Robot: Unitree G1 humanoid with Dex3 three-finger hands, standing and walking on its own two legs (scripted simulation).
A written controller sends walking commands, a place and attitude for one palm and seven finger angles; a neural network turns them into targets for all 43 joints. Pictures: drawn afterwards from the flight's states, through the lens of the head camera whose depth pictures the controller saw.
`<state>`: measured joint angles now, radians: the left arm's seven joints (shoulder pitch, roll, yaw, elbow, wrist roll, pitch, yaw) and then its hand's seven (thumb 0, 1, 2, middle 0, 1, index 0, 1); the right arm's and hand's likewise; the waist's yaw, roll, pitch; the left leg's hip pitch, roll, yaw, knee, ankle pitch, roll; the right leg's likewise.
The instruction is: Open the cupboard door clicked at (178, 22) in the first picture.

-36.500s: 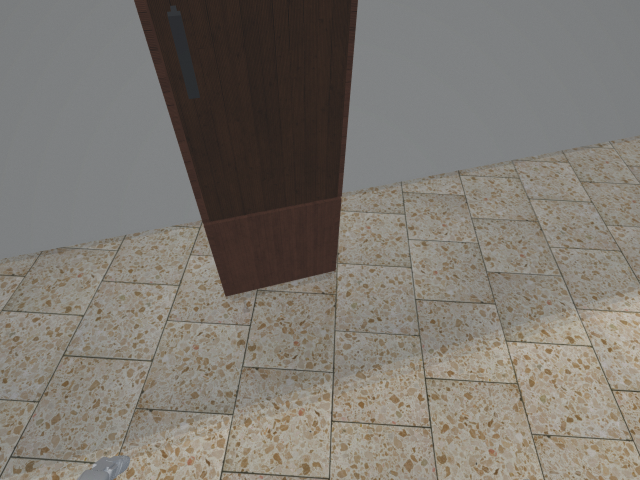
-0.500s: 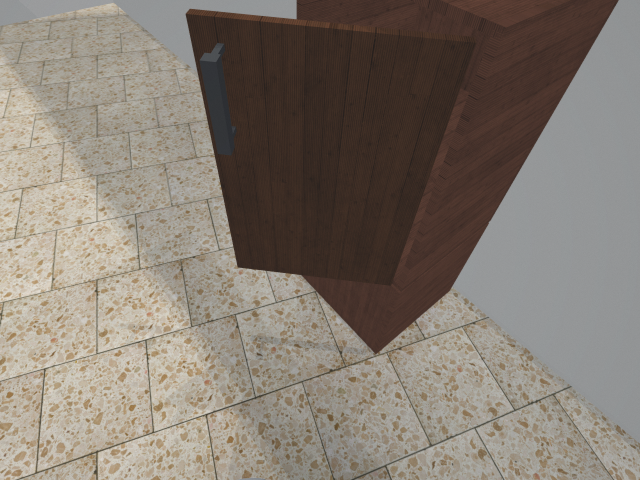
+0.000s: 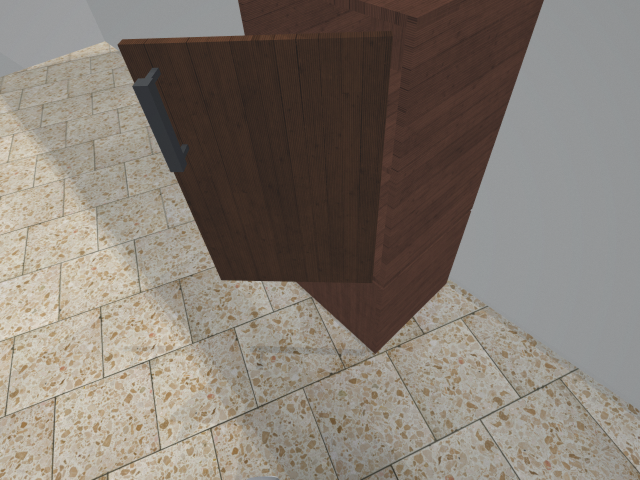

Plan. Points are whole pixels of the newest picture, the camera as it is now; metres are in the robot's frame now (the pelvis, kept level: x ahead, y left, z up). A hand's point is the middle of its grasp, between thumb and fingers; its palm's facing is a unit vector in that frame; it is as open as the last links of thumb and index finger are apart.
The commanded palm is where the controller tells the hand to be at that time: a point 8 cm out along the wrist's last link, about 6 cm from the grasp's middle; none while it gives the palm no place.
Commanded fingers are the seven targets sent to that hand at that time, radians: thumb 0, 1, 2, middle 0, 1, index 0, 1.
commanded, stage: come to a stop and stand still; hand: left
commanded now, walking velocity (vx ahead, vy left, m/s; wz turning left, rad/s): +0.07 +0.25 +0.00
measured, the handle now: (166, 121) +0.59 +0.28 +0.14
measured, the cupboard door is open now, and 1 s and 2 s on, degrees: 44 44 44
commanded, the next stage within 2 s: look again from close up in 0.82 s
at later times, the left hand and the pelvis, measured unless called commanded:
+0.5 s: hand out of the picture -0.02 +0.23 -0.18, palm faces +0.11 -0.97 -0.20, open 7.4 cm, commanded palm none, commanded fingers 0.00 0.90 0.90 -0.20 -0.30 -0.20 -0.30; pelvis -0.01 +0.04 +0.00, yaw +2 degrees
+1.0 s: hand out of the picture +0.01 +0.22 -0.17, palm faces +0.02 -0.98 -0.20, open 7.4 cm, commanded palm none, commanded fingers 0.00 0.90 0.90 -0.20 -0.30 -0.20 -0.30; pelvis +0.01 +0.05 +0.01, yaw +1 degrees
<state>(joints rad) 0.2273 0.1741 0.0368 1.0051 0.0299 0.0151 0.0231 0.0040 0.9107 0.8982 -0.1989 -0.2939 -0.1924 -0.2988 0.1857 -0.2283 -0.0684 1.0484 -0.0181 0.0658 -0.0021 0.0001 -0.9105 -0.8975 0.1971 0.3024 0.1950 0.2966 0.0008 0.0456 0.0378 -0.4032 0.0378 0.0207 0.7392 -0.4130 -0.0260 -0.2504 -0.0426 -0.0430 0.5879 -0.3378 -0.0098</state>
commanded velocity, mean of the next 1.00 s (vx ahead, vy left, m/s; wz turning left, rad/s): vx -0.01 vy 0.03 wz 0.00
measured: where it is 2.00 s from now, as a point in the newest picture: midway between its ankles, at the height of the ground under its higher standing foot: outside the picture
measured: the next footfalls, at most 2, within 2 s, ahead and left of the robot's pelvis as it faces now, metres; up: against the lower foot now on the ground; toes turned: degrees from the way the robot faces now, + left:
left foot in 0.36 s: +0.01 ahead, +0.14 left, +0.00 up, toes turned +3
